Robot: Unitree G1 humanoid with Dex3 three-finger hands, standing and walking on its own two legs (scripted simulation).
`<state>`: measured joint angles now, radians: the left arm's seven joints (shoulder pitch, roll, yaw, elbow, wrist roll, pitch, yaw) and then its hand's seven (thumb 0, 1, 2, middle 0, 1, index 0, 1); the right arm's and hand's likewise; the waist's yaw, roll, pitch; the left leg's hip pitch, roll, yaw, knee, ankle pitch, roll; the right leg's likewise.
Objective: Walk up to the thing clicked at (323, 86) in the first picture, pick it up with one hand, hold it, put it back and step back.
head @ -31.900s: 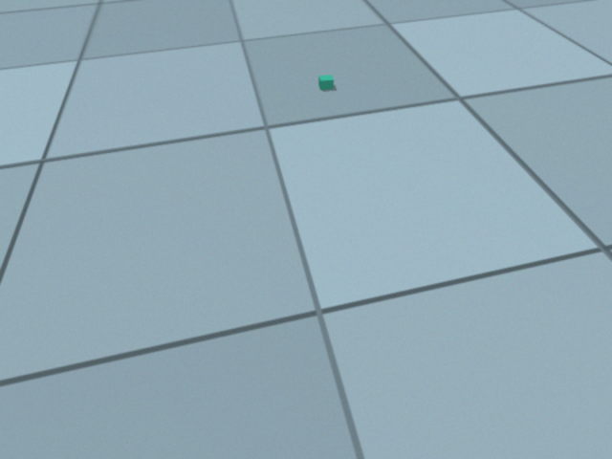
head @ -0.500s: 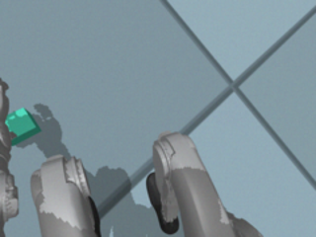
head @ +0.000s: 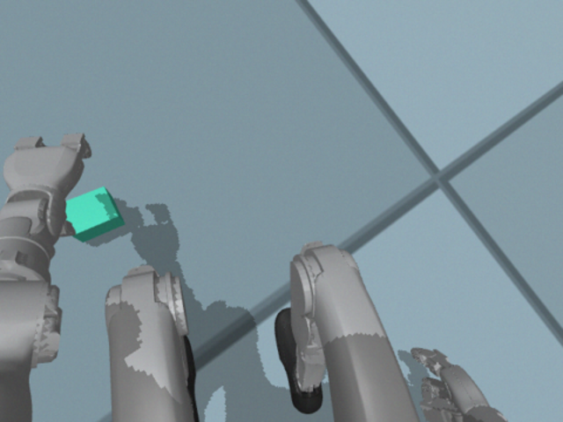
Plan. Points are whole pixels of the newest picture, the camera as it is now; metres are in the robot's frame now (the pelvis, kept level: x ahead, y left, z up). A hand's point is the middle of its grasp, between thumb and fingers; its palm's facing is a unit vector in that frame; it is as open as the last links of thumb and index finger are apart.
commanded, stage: withdraw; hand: left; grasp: from above
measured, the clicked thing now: (93, 214) +0.48 +0.28 -0.33
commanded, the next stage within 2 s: home in 0.04 s
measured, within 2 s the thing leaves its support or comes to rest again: neither
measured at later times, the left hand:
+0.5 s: hand (16, 201) +0.43 +0.30 -0.09, palm faces -0.37 -0.28 -0.89, open 10.6 cm
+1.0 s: hand out of the picture +0.27 +0.24 +0.13, palm faces -0.03 -0.90 -0.44, open 7.4 cm
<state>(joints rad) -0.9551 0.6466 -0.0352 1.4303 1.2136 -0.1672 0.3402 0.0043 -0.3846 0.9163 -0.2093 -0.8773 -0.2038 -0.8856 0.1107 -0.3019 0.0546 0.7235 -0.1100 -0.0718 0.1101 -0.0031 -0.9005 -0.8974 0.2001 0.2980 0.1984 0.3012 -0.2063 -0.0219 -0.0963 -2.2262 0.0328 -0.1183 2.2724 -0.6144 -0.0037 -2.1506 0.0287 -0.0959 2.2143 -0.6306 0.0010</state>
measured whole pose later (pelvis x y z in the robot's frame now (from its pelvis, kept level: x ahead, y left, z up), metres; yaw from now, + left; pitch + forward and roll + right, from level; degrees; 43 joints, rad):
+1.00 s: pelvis +0.04 +0.01 +0.22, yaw +6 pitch +24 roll -5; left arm 0.09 0.34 0.01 0.24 0.17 0.24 0.07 0.01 0.89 0.91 -0.21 -0.31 -0.21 -0.31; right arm 0.11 -0.22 0.02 0.56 0.04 -0.09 -0.05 0.00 -0.91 -0.90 0.20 0.30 0.20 0.30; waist -0.05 0.03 -0.20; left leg -1.40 0.02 -0.07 1.57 -0.58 0.00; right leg -1.33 0.01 -0.07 1.51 -0.60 0.01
